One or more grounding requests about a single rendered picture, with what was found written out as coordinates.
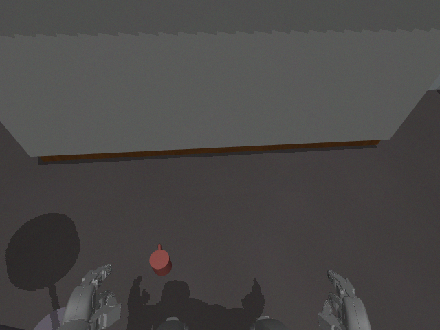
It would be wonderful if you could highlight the left robot hand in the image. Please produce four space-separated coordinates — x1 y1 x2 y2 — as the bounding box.
61 264 121 330

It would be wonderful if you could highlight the floor lamp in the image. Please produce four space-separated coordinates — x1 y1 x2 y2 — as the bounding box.
0 307 65 330

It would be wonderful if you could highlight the mug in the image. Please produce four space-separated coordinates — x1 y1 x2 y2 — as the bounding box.
149 244 172 276

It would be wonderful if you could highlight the right robot hand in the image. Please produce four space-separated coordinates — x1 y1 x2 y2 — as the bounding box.
318 269 371 330

